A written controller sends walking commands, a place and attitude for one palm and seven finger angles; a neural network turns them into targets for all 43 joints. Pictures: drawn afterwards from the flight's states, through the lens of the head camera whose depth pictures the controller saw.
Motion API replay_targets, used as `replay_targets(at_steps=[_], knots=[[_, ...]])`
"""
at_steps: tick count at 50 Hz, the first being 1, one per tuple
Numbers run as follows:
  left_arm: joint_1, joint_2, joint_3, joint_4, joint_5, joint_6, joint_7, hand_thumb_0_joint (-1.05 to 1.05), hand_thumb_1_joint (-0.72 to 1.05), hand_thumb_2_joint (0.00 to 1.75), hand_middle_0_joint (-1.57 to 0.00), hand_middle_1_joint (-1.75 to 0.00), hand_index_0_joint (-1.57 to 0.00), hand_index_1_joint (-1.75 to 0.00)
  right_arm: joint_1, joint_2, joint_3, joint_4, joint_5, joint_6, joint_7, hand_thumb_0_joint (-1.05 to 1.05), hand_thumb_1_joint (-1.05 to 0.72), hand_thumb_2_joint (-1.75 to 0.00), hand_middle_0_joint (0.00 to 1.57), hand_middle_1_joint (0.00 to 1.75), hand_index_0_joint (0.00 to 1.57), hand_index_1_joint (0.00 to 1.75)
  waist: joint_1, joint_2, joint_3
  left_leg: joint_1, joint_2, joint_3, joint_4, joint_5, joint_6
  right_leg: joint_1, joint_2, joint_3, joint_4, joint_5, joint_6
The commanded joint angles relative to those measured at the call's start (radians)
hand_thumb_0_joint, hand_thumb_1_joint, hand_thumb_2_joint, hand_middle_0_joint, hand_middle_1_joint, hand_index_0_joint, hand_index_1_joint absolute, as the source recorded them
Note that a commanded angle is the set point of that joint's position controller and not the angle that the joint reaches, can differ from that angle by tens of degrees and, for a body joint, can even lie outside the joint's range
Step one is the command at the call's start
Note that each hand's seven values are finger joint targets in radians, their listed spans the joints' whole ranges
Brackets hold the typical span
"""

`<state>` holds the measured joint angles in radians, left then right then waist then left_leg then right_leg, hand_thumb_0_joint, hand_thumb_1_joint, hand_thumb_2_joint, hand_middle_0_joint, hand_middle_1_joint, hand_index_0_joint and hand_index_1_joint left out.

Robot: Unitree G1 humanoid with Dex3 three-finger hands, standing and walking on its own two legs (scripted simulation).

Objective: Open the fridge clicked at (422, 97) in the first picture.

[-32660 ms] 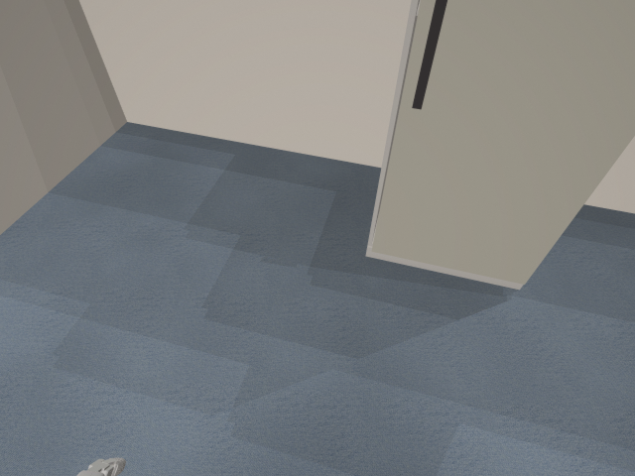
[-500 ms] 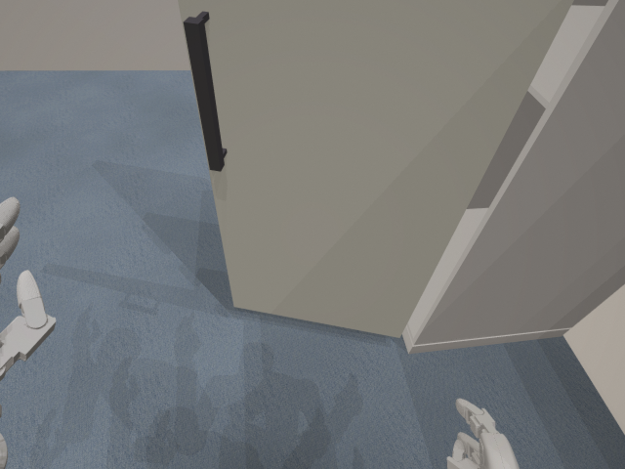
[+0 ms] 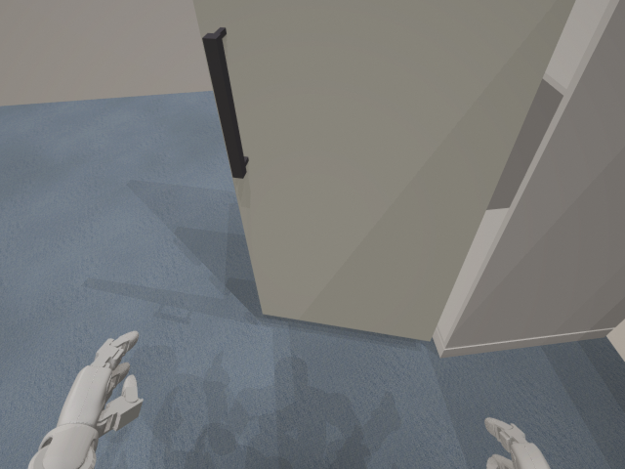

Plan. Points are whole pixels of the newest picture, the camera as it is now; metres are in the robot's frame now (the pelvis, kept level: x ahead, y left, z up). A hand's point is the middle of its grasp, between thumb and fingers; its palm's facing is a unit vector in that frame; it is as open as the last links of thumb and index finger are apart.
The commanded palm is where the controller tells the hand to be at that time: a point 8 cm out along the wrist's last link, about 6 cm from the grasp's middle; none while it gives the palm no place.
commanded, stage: let the arm hang, fingers relaxed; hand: left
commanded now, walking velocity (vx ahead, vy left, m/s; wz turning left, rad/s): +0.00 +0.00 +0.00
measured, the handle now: (231, 110) +0.70 +0.20 +0.12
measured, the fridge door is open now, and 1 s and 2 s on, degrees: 72 72 72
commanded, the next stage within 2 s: look to check the result in 0.96 s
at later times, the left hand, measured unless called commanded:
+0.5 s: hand out of the picture -0.01 +0.23 -0.16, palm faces -0.03 -0.96 -0.29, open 7.4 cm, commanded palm none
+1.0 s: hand out of the picture +0.12 +0.23 -0.14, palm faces -0.07 -0.95 -0.31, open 7.4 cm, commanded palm none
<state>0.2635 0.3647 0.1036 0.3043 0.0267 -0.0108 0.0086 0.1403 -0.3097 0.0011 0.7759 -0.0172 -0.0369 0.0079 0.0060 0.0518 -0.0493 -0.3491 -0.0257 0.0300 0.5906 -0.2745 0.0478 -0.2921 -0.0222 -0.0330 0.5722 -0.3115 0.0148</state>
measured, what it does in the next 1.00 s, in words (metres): stands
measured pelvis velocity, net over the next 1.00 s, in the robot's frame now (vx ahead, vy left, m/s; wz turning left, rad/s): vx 0.01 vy -0.01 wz -0.02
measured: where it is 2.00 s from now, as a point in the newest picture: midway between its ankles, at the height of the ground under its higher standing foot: outside the picture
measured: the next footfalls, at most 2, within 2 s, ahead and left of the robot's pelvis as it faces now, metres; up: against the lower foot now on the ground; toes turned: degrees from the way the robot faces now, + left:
none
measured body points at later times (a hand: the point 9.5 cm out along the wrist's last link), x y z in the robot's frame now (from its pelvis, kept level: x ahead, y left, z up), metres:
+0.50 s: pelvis +0.00 +0.00 +0.01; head +0.02 +0.00 +0.46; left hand +0.00 +0.28 -0.14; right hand +0.03 -0.28 -0.13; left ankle +0.02 +0.09 -0.73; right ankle -0.01 -0.13 -0.73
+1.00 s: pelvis +0.01 -0.01 +0.02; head +0.02 -0.01 +0.47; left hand +0.12 +0.27 -0.11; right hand +0.09 -0.32 -0.11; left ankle +0.02 +0.09 -0.73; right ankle -0.01 -0.13 -0.73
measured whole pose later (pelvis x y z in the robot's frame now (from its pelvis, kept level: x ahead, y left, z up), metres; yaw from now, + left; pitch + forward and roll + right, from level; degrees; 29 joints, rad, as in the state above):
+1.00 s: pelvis +0.01 -0.01 +0.02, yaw -1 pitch +0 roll +0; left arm 0.07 0.33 -0.01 1.10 0.02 -0.02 -0.01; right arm 0.09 -0.35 0.00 1.10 -0.02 -0.01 0.00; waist -0.02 -0.01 0.03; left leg -0.16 -0.02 0.04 0.31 -0.15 0.03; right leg -0.12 -0.01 -0.02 0.32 -0.19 0.00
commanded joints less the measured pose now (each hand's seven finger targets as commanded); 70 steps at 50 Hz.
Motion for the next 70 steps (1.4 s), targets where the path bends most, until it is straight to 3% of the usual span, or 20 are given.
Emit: replay_targets(at_steps=[1, 5, 8, 11, 12, 15, 18, 21, 29, 37, 52, 55, 70], knots=[[-0.045, 0.117, -0.041, 0.232, 0.007, -0.006, -0.011, 0.0, 0.9, 0.9, -0.2, -0.3, -0.2, -0.3, -0.023, -0.177, -0.053, -0.051, -0.012, 0.001, -0.004, 0.0, -0.9, -0.9, 0.2, 0.3, 0.2, 0.3, -0.016, -0.212, 0.018, 0.033, 0.101, -0.146, -0.117, 0.108, 0.008, -0.005, -0.105, 0.14, -0.149, 0.033, -0.079], [-0.073, 0.108, -0.072, 0.446, -0.001, -0.001, -0.003, 0.0, 0.9, 0.9, -0.2, -0.3, -0.2, -0.3, -0.023, -0.155, -0.032, 0.036, -0.013, 0.015, -0.009, 0.0, -0.9, -0.9, 0.2, 0.3, 0.2, 0.3, -0.009, -0.025, 0.012, 0.077, 0.105, -0.147, -0.201, 0.089, 0.004, 0.046, -0.078, 0.138, -0.169, 0.039, -0.065], [-0.053, 0.104, -0.074, 0.564, -0.006, -0.009, -0.001, 0.0, 0.9, 0.9, -0.2, -0.3, -0.2, -0.3, -0.004, -0.148, -0.03, 0.095, -0.005, 0.011, -0.018, 0.0, -0.9, -0.9, 0.2, 0.3, 0.2, 0.3, -0.005, 0.045, -0.035, 0.112, 0.113, -0.137, -0.211, 0.13, 0.001, 0.117, -0.08, 0.134, -0.187, 0.112, -0.063], [-0.033, 0.085, -0.072, 0.651, -0.01, -0.01, -0.001, 0.0, 0.9, 0.9, -0.2, -0.3, -0.2, -0.3, 0.019, -0.131, -0.032, 0.149, -0.003, 0.014, -0.028, 0.0, -0.9, -0.9, 0.2, 0.3, 0.2, 0.3, -0.007, 0.096, -0.027, 0.129, 0.118, -0.136, -0.231, 0.094, -0.002, 0.126, -0.079, 0.122, -0.212, 0.111, -0.067], [-0.029, 0.081, -0.07, 0.671, -0.009, -0.011, -0.001, 0.0, 0.9, 0.9, -0.2, -0.3, -0.2, -0.3, 0.033, -0.133, -0.034, 0.157, 0.0, 0.015, -0.031, 0.0, -0.9, -0.9, 0.2, 0.3, 0.2, 0.3, -0.007, 0.059, -0.025, 0.134, 0.122, -0.139, -0.227, 0.106, -0.001, 0.131, -0.075, 0.119, -0.224, 0.121, -0.065], [-0.026, 0.064, -0.075, 0.727, -0.012, -0.009, -0.001, 0.0, 0.9, 0.9, -0.2, -0.3, -0.2, -0.3, 0.053, -0.13, -0.038, 0.2, 0.001, 0.018, -0.037, 0.0, -0.9, -0.9, 0.2, 0.3, 0.2, 0.3, -0.012, 0.06, 0.016, 0.14, 0.131, -0.142, -0.252, 0.072, 0.0, 0.11, -0.079, 0.112, -0.246, 0.099, -0.067], [-0.03, 0.067, -0.076, 0.761, -0.012, -0.011, -0.001, 0.0, 0.9, 0.9, -0.2, -0.3, -0.2, -0.3, 0.065, -0.138, -0.042, 0.225, 0.002, 0.017, -0.039, 0.0, -0.9, -0.9, 0.2, 0.3, 0.2, 0.3, -0.011, 0.008, 0.03, 0.143, 0.136, -0.147, -0.263, 0.089, 0.002, 0.119, -0.082, 0.109, -0.256, 0.113, -0.065], [-0.047, 0.079, -0.075, 0.78, -0.011, -0.011, -0.001, 0.0, 0.9, 0.9, -0.2, -0.3, -0.2, -0.3, 0.059, -0.153, -0.045, 0.241, 0.002, 0.018, -0.038, 0.0, -0.9, -0.9, 0.2, 0.3, 0.2, 0.3, -0.01, -0.019, 0.05, 0.135, 0.143, -0.157, -0.293, 0.052, 0.004, 0.118, -0.079, 0.102, -0.262, 0.088, -0.062], [-0.114, 0.128, -0.071, 0.782, -0.01, -0.019, -0.002, 0.0, 0.9, 0.9, -0.2, -0.3, -0.2, -0.3, 0.009, -0.184, -0.05, 0.257, -0.002, 0.013, -0.028, 0.0, -0.9, -0.9, 0.2, 0.3, 0.2, 0.3, -0.009, -0.073, 0.055, 0.16, 0.144, -0.149, -0.316, 0.102, 0.0, 0.117, -0.091, 0.106, -0.278, 0.113, -0.057], [-0.177, 0.164, -0.069, 0.756, -0.009, -0.028, -0.002, 0.0, 0.9, 0.9, -0.2, -0.3, -0.2, -0.3, -0.05, -0.213, -0.048, 0.261, -0.001, 0.007, -0.019, 0.0, -0.9, -0.9, 0.2, 0.3, 0.2, 0.3, -0.009, -0.063, 0.024, 0.196, 0.142, -0.139, -0.319, 0.209, -0.008, 0.145, -0.1, 0.114, -0.286, 0.185, -0.05], [-0.201, 0.177, -0.064, 0.753, -0.012, -0.033, -0.004, 0.0, 0.9, 0.9, -0.2, -0.3, -0.2, -0.3, -0.081, -0.239, -0.041, 0.268, 0.001, 0.001, -0.024, 0.0, -0.9, -0.9, 0.2, 0.3, 0.2, 0.3, -0.013, -0.045, -0.036, 0.264, 0.15, -0.124, -0.315, 0.318, -0.02, 0.206, -0.11, 0.116, -0.297, 0.3, -0.053], [-0.203, 0.174, -0.065, 0.759, -0.014, -0.031, -0.003, 0.0, 0.9, 0.9, -0.2, -0.3, -0.2, -0.3, -0.077, -0.236, -0.04, 0.274, 0.001, 0.002, -0.027, 0.0, -0.9, -0.9, 0.2, 0.3, 0.2, 0.3, -0.016, -0.023, -0.033, 0.266, 0.151, -0.122, -0.317, 0.322, -0.023, 0.215, -0.114, 0.117, -0.3, 0.311, -0.055], [-0.192, 0.17, -0.065, 0.774, -0.016, -0.034, 0.002, 0.0, 0.9, 0.9, -0.2, -0.3, -0.2, -0.3, -0.063, -0.228, -0.043, 0.281, 0.001, 0.01, -0.03, 0.0, -0.9, -0.9, 0.2, 0.3, 0.2, 0.3, -0.021, -0.05, -0.007, 0.278, 0.154, -0.108, -0.316, 0.302, -0.029, 0.208, -0.115, 0.121, -0.32, 0.351, -0.058]])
